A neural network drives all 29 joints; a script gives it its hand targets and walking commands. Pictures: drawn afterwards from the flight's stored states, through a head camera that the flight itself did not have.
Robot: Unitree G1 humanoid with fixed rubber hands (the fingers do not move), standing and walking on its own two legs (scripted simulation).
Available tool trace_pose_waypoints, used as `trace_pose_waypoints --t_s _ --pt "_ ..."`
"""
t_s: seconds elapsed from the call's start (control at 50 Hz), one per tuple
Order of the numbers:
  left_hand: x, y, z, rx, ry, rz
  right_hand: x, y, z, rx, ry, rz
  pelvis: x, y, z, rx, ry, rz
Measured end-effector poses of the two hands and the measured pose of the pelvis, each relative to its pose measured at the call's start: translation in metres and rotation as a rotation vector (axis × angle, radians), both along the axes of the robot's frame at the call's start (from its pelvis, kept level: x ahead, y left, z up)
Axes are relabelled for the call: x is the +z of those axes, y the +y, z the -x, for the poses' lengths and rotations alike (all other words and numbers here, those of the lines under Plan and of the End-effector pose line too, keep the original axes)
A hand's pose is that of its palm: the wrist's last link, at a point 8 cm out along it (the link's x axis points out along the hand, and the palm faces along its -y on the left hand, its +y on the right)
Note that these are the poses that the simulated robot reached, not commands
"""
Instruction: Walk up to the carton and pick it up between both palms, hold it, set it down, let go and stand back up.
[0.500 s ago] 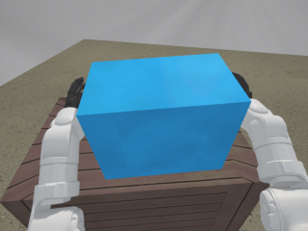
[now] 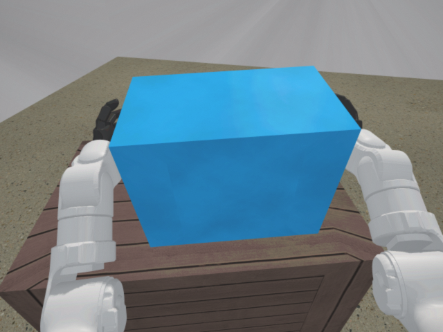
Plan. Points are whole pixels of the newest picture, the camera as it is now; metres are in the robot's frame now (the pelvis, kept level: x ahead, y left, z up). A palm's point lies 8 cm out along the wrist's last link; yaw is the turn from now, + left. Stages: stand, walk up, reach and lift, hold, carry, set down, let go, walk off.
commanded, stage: reach and lift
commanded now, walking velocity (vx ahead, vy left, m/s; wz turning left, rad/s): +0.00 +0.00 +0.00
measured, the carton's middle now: (229, 158) +0.38 +0.00 +0.18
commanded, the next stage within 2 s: hold in 0.54 s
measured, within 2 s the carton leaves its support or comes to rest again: neither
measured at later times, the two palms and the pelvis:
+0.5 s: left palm (102, 140) +0.36 +0.21 +0.24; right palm (350, 124) +0.38 -0.20 +0.25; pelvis +0.00 +0.00 +0.00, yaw +0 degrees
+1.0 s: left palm (99, 136) +0.34 +0.20 +0.26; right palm (364, 121) +0.35 -0.21 +0.27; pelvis -0.01 +0.00 +0.00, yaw +0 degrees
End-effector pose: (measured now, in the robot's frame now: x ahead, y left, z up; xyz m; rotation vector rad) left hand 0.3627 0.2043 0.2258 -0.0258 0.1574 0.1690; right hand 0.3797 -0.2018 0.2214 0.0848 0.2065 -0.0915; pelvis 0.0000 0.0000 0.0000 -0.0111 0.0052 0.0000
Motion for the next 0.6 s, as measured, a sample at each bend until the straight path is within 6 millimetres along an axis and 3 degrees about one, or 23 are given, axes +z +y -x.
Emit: trace_pose_waypoints --t_s 0.14,0.42,0.6 --pt "0.006 -0.001 0.003 -0.001 -0.007 -0.002 0.002 0.0 0.004 0.005 -0.008 0.032 0.0 0.0 0.0 0.0 0.0 0.0" --pt "0.014 0.001 0.008 0.006 -0.016 0.003 0.026 0.001 0.004 0.002 -0.017 0.004 0.0 0.0 0.003 0.0 -0.005 0.0" --pt "0.016 0.001 0.008 0.007 -0.012 0.009 0.025 0.001 0.005 0.006 -0.012 0.022 0.0 0.0 0.003 0.0 -0.004 0.0"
